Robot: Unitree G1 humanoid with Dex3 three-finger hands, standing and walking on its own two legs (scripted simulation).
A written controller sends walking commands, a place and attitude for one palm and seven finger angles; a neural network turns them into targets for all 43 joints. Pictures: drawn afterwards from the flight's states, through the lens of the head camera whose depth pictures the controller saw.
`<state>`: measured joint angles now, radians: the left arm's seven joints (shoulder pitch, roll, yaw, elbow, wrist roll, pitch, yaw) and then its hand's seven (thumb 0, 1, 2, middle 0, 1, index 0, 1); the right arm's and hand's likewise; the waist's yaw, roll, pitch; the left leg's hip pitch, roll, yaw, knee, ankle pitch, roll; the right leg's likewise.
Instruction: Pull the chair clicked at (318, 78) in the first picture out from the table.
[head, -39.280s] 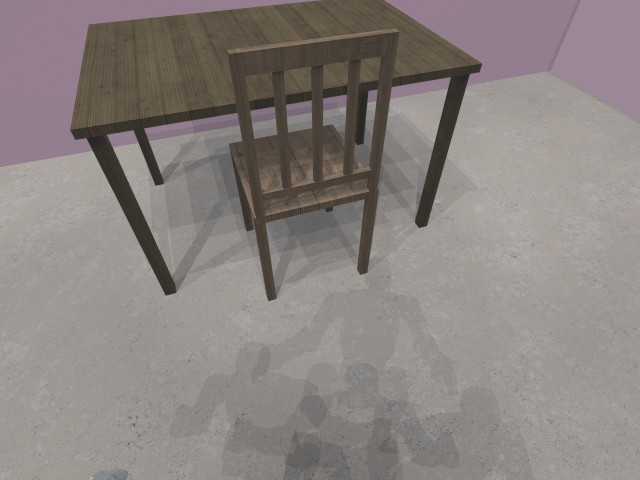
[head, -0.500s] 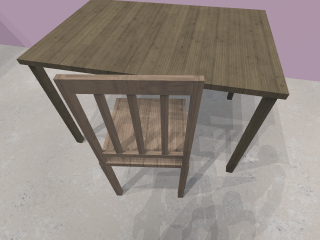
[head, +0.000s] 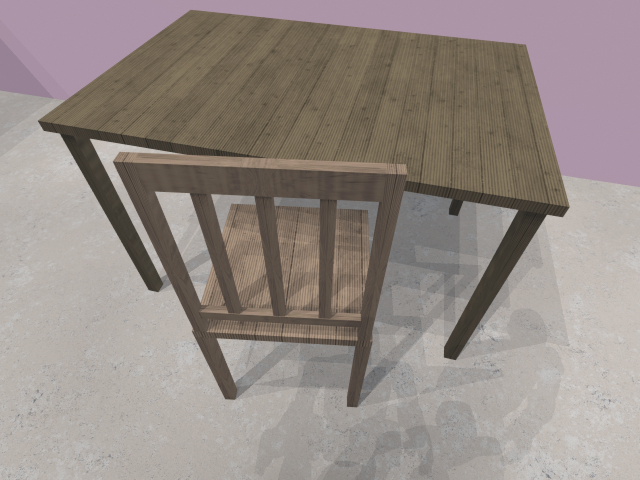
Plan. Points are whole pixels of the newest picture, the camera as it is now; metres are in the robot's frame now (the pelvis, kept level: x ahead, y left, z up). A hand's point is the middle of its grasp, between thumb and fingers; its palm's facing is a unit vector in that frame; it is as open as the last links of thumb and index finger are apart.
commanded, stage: look again from close up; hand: left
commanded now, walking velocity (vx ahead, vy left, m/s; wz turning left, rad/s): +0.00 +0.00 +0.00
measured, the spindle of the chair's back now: (273, 263) +0.48 +0.12 -0.08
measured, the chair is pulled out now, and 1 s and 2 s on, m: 0.12 0.12 0.12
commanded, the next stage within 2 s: shuffle to correct the standing spot in 1.48 s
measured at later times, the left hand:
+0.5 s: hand out of the picture -0.01 +0.19 -0.18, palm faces +0.01 -0.98 -0.19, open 7.4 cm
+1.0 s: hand out of the picture -0.03 +0.21 -0.18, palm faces +0.01 -0.98 -0.17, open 7.4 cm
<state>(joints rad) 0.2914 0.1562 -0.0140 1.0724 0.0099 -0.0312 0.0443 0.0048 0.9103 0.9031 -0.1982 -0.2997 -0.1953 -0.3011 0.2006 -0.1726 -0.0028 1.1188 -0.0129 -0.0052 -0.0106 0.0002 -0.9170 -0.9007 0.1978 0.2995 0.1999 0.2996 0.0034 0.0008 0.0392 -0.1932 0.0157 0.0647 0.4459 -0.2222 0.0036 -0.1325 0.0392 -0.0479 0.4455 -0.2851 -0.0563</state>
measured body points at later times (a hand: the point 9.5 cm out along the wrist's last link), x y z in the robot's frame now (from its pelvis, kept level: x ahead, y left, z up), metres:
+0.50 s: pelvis +0.00 +0.03 +0.00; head +0.01 +0.03 +0.45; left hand -0.01 +0.24 -0.16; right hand +0.00 -0.19 -0.16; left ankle +0.01 +0.12 -0.74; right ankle -0.03 -0.08 -0.74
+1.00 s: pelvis +0.00 +0.05 +0.00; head +0.00 +0.06 +0.45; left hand -0.03 +0.26 -0.16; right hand -0.02 -0.16 -0.16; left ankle +0.01 +0.12 -0.74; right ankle -0.03 -0.08 -0.74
